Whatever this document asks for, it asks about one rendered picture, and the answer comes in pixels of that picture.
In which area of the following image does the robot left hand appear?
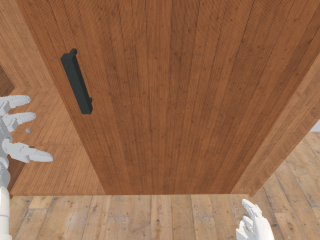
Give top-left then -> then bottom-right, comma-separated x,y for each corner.
0,95 -> 53,163

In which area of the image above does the robot left forearm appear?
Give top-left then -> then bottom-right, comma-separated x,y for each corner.
0,152 -> 12,240

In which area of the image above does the robot right hand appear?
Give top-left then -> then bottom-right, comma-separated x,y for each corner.
236,199 -> 275,240

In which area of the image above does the wardrobe door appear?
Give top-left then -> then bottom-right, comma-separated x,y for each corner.
234,53 -> 320,189
16,0 -> 320,195

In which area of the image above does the handle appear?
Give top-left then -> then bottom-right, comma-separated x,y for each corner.
60,48 -> 93,115
298,69 -> 320,107

